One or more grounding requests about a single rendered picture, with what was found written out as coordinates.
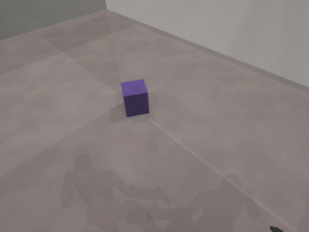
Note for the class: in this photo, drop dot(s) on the carton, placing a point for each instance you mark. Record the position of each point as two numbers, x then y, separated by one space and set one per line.
136 97

